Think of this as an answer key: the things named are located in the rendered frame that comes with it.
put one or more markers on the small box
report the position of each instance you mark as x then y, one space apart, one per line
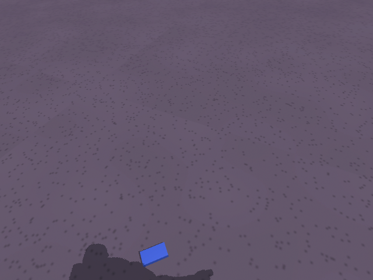
154 254

